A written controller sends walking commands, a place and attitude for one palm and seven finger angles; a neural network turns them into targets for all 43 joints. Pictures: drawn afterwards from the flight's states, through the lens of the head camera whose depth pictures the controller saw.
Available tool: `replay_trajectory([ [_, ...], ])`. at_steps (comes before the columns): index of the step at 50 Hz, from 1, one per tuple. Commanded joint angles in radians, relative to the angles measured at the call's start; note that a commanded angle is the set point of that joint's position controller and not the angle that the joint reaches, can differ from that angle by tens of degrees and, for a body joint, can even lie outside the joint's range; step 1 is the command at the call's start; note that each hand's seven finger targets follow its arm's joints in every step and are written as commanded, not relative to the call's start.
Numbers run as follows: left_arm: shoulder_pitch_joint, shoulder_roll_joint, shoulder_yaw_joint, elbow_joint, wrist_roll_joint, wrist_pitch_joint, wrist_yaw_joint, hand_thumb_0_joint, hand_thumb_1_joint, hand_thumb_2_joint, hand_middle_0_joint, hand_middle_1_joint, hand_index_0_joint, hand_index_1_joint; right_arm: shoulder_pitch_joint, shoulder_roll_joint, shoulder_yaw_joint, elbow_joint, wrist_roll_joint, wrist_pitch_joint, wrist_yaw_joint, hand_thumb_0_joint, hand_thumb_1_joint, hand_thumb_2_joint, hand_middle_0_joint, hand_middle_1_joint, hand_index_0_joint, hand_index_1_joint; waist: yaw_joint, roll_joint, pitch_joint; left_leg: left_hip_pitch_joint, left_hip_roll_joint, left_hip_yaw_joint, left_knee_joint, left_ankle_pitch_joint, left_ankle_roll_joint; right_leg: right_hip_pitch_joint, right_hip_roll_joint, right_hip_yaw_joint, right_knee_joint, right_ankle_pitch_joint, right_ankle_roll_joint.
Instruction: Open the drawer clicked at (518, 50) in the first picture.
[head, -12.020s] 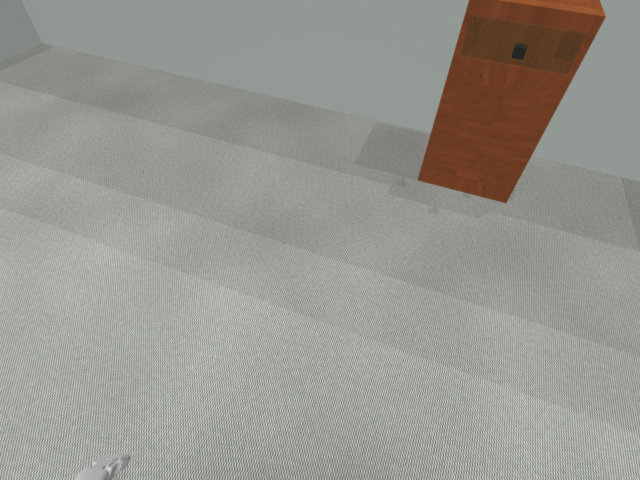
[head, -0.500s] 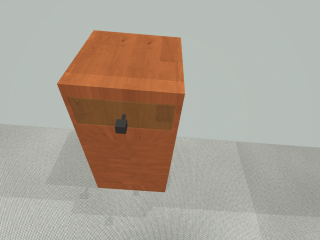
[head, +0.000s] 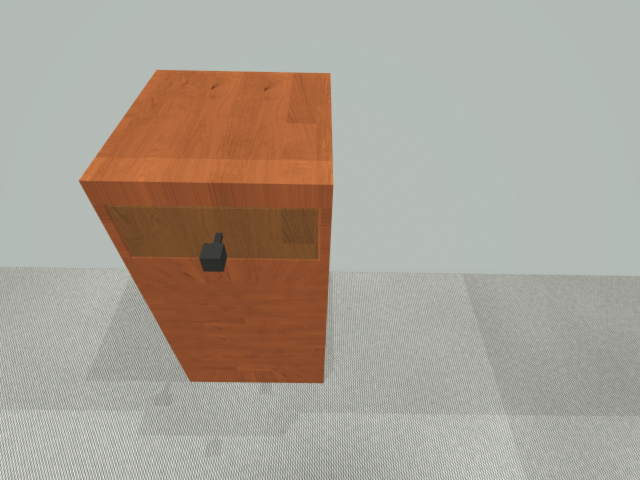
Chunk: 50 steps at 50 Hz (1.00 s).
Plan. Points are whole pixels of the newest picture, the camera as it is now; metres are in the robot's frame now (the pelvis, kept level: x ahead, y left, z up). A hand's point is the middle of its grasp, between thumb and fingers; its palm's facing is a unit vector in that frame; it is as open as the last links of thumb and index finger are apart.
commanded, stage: come to a stop and stand still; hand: left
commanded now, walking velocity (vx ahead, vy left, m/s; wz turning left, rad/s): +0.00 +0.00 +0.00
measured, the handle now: (215, 249) +0.53 +0.22 -0.07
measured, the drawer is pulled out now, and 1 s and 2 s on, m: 0.00 0.00 0.00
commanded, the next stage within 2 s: look again from close up in 0.32 s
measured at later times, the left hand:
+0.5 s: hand out of the picture -0.05 +0.13 -0.18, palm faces +0.05 -0.99 -0.13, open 7.4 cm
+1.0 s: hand out of the picture +0.03 +0.19 -0.18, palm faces +0.01 -0.98 -0.20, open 7.3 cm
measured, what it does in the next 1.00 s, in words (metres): stands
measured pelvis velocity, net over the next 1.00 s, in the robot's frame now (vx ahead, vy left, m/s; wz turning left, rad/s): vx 0.02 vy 0.02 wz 0.00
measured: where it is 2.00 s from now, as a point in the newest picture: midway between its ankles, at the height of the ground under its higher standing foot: outside the picture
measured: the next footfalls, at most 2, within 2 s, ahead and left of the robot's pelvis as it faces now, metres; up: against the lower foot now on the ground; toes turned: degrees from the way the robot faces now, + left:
none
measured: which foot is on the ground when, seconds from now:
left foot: down 0.00-1.00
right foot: down 0.00-1.00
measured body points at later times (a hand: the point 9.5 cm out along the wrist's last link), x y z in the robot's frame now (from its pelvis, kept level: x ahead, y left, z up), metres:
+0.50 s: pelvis +0.00 -0.01 -0.01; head +0.01 -0.01 +0.44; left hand -0.05 +0.18 -0.17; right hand -0.01 -0.22 -0.17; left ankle +0.00 +0.11 -0.74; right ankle -0.02 -0.10 -0.74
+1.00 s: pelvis +0.02 +0.02 -0.01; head +0.03 +0.02 +0.44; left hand +0.03 +0.24 -0.16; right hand +0.00 -0.19 -0.17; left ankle +0.00 +0.11 -0.74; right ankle -0.02 -0.10 -0.74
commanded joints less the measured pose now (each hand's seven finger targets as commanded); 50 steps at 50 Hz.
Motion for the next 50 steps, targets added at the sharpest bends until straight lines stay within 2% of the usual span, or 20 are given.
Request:
replay_trajectory([
  [1, 0.096, 0.067, 0.011, -0.018, 0.003, -0.022, 0.01, 0.0, 0.9, 0.9, -0.2, -0.3, -0.2, -0.3, 0.059, -0.071, -0.01, -0.017, -0.003, -0.013, 0.0, 0.0, -0.9, -0.9, 0.2, 0.3, 0.2, 0.3, 0.016, -0.024, 0.081, -0.032, 0.07, -0.09, -0.082, 0.052, 0.009, -0.08, -0.119, 0.13, -0.126, 0.086, -0.003],
  [5, 0.114, 0.057, 0.01, -0.014, 0.005, -0.026, 0.012, 0.0, 0.9, 0.9, -0.2, -0.3, -0.2, -0.3, 0.061, -0.065, -0.011, -0.019, -0.002, -0.011, 0.0, 0.0, -0.9, -0.9, 0.2, 0.3, 0.2, 0.3, 0.014, -0.037, 0.093, -0.03, 0.068, -0.088, -0.072, 0.049, 0.007, -0.101, -0.118, 0.132, -0.137, 0.068, -0.002],
  [9, 0.141, 0.045, 0.01, -0.008, 0.007, -0.03, 0.014, 0.0, 0.9, 0.9, -0.2, -0.3, -0.2, -0.3, 0.059, -0.06, -0.012, -0.021, -0.001, -0.012, -0.002, 0.0, -0.9, -0.9, 0.2, 0.3, 0.2, 0.3, 0.015, -0.013, 0.078, -0.02, 0.068, -0.088, -0.062, 0.066, 0.007, -0.097, -0.117, 0.131, -0.135, 0.101, -0.002],
  [20, 0.167, 0.029, 0.009, 0.003, 0.008, -0.031, 0.014, 0.0, 0.9, 0.9, -0.2, -0.3, -0.2, -0.3, 0.055, -0.061, -0.008, -0.03, -0.003, -0.015, -0.006, 0.0, -0.9, -0.9, 0.2, 0.3, 0.2, 0.3, 0.021, 0.001, 0.095, -0.033, 0.073, -0.092, -0.064, 0.086, 0.006, -0.095, -0.113, 0.124, -0.121, 0.137, -0.005],
  [21, 0.179, 0.104, 0.009, 0.023, 0.027, -0.058, 0.043, 0.0, 0.9, 0.9, -0.2, -0.3, -0.2, -0.3, -0.072, -0.103, -0.008, -0.111, 0.002, -0.04, 0.01, 0.0, -0.9, -0.9, 0.2, 0.3, 0.2, 0.3, 0.061, -0.021, 0.178, -0.184, 0.061, -0.059, 0.161, 0.047, -0.027, -0.13, -0.18, 0.186, -0.081, 0.591, 0.041],
  [22, 0.153, 0.136, 0.017, -0.023, 0.02, -0.063, 0.034, 0.0, 0.9, 0.9, -0.2, -0.3, -0.2, -0.3, -0.008, -0.048, -0.012, -0.142, -0.001, -0.025, 0.012, 0.0, -0.9, -0.9, 0.2, 0.3, 0.2, 0.3, -0.003, -0.028, 0.077, -0.131, 0.034, -0.096, 0.173, -0.11, -0.006, -0.118, -0.224, 0.211, -0.097, 0.424, -0.014],
  [23, 0.095, 0.121, 0.014, -0.041, 0.018, -0.062, 0.025, 0.0, 0.9, 0.9, -0.2, -0.3, -0.2, -0.3, 0.031, -0.052, -0.017, -0.125, -0.004, -0.024, 0.011, 0.0, -0.9, -0.9, 0.2, 0.3, 0.2, 0.3, -0.023, 0.042, 0.068, -0.091, 0.037, -0.09, 0.134, -0.088, -0.004, -0.156, -0.205, 0.184, -0.102, 0.212, -0.053],
  [24, 0.067, 0.125, 0.012, -0.044, 0.013, -0.062, 0.021, 0.0, 0.9, 0.9, -0.2, -0.3, -0.2, -0.3, 0.066, -0.054, -0.009, -0.115, -0.005, -0.023, 0.018, 0.0, -0.9, -0.9, 0.2, 0.3, 0.2, 0.3, -0.028, 0.026, 0.018, -0.047, 0.044, -0.087, 0.102, -0.03, 0.003, -0.166, -0.165, 0.151, -0.086, 0.049, -0.058],
  [25, 0.073, 0.106, 0.011, -0.049, 0.011, -0.064, 0.018, 0.0, 0.9, 0.9, -0.2, -0.3, -0.2, -0.3, 0.084, -0.071, -0.007, -0.119, -0.009, -0.029, 0.019, 0.0, -0.9, -0.9, 0.2, 0.3, 0.2, 0.3, -0.024, 0.022, -0.012, -0.056, 0.043, -0.111, 0.09, 0.012, 0.011, -0.147, -0.134, 0.143, -0.06, 0.007, -0.052],
  [26, 0.065, 0.096, 0.011, -0.054, 0.009, -0.061, 0.018, 0.0, 0.9, 0.9, -0.2, -0.3, -0.2, -0.3, 0.086, -0.082, -0.008, -0.121, -0.01, -0.034, 0.018, 0.0, -0.9, -0.9, 0.2, 0.3, 0.2, 0.3, -0.02, 0.009, -0.011, -0.071, 0.054, -0.118, 0.077, 0.028, 0.017, -0.139, -0.122, 0.131, -0.044, -0.007, -0.05],
  [29, 0.064, 0.084, 0.005, -0.055, 0.008, -0.042, 0.011, 0.0, 0.9, 0.9, -0.2, -0.3, -0.2, -0.3, 0.076, -0.101, -0.005, -0.129, -0.01, -0.041, 0.012, 0.0, -0.9, -0.9, 0.2, 0.3, 0.2, 0.3, 0.002, 0.048, 0.027, -0.107, 0.073, -0.143, 0.019, 0.05, 0.033, -0.121, -0.092, 0.102, 0.01, 0.0, -0.038],
  [31, 0.075, 0.082, 0.004, -0.052, 0.008, -0.035, 0.009, 0.0, 0.9, 0.9, -0.2, -0.3, -0.2, -0.3, 0.067, -0.114, -0.001, -0.132, -0.01, -0.044, 0.009, 0.0, -0.9, -0.9, 0.2, 0.3, 0.2, 0.3, 0.018, 0.033, 0.046, -0.131, 0.081, -0.154, 0.002, 0.086, 0.042, -0.097, -0.083, 0.093, 0.03, 0.038, -0.033],
  [32, 0.074, 0.084, 0.004, -0.052, 0.007, -0.032, 0.008, 0.0, 0.9, 0.9, -0.2, -0.3, -0.2, -0.3, 0.063, -0.115, 0.001, -0.131, -0.009, -0.044, 0.008, 0.0, -0.9, -0.9, 0.2, 0.3, 0.2, 0.3, 0.022, 0.009, 0.059, -0.14, 0.079, -0.155, -0.004, 0.081, 0.044, -0.094, -0.084, 0.09, 0.03, 0.041, -0.031],
  [35, 0.063, 0.094, 0.003, -0.058, 0.007, -0.025, 0.006, 0.0, 0.9, 0.9, -0.2, -0.3, -0.2, -0.3, 0.063, -0.122, 0.004, -0.127, -0.009, -0.042, 0.008, 0.0, -0.9, -0.9, 0.2, 0.3, 0.2, 0.3, 0.028, -0.005, 0.097, -0.153, 0.079, -0.158, -0.031, 0.07, 0.047, -0.098, -0.083, 0.086, 0.031, 0.034, -0.024],
  [38, 0.055, 0.105, 0.006, -0.063, 0.006, -0.022, 0.006, 0.0, 0.9, 0.9, -0.2, -0.3, -0.2, -0.3, 0.064, -0.126, 0.006, -0.12, -0.009, -0.042, 0.008, 0.0, -0.9, -0.9, 0.2, 0.3, 0.2, 0.3, 0.029, -0.025, 0.088, -0.134, 0.074, -0.151, -0.033, 0.097, 0.046, -0.086, -0.089, 0.088, 0.029, 0.061, -0.02],
  [39, 0.052, 0.105, 0.006, -0.063, 0.005, -0.021, 0.006, 0.0, 0.9, 0.9, -0.2, -0.3, -0.2, -0.3, 0.063, -0.127, 0.007, -0.113, -0.01, -0.043, 0.008, 0.0, -0.9, -0.9, 0.2, 0.3, 0.2, 0.3, 0.031, 0.006, 0.084, -0.125, 0.076, -0.15, -0.044, 0.108, 0.047, -0.082, -0.089, 0.084, 0.034, 0.061, -0.018],
  [40, 0.05, 0.109, 0.007, -0.064, 0.005, -0.02, 0.006, 0.0, 0.9, 0.9, -0.2, -0.3, -0.2, -0.3, 0.059, -0.128, 0.007, -0.112, -0.01, -0.044, 0.008, 0.0, -0.9, -0.9, 0.2, 0.3, 0.2, 0.3, 0.034, 0.01, 0.082, -0.121, 0.076, -0.149, -0.043, 0.117, 0.047, -0.078, -0.088, 0.083, 0.033, 0.066, -0.016],
  [43, 0.044, 0.115, 0.009, -0.065, 0.004, -0.019, 0.005, 0.0, 0.9, 0.9, -0.2, -0.3, -0.2, -0.3, 0.055, -0.131, 0.008, -0.106, -0.009, -0.043, 0.007, 0.0, -0.9, -0.9, 0.2, 0.3, 0.2, 0.3, 0.034, -0.009, 0.073, -0.103, 0.074, -0.141, -0.043, 0.129, 0.046, -0.072, -0.095, 0.085, 0.028, 0.083, -0.014],
  [45, 0.042, 0.115, 0.01, -0.062, 0.004, -0.018, 0.005, 0.0, 0.9, 0.9, -0.2, -0.3, -0.2, -0.3, 0.056, -0.133, 0.009, -0.098, -0.01, -0.044, 0.006, 0.0, -0.9, -0.9, 0.2, 0.3, 0.2, 0.3, 0.033, 0.017, 0.056, -0.083, 0.077, -0.14, -0.044, 0.171, 0.047, -0.06, -0.094, 0.081, 0.033, 0.103, -0.012],
  [50, 0.044, 0.118, 0.012, -0.053, 0.004, -0.019, 0.005, 0.0, 0.9, 0.9, -0.2, -0.3, -0.2, -0.3, 0.046, -0.135, 0.008, -0.087, -0.008, -0.045, 0.003, 0.0, -0.9, -0.9, 0.2, 0.3, 0.2, 0.3, 0.032, 0.006, 0.027, -0.038, 0.077, -0.128, -0.029, 0.235, 0.046, -0.045, -0.101, 0.081, 0.03, 0.156, -0.009],
])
